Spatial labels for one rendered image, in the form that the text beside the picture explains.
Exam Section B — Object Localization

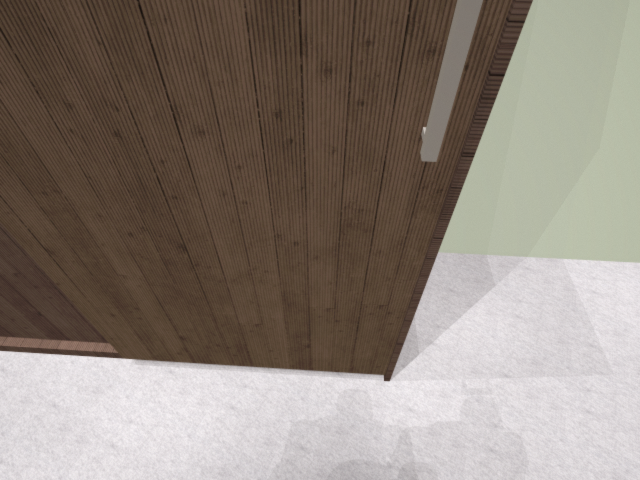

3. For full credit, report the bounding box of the wardrobe door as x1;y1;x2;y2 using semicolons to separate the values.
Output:
0;0;512;375
0;222;109;343

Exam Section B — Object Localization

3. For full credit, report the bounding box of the handle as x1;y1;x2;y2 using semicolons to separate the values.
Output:
420;0;483;162

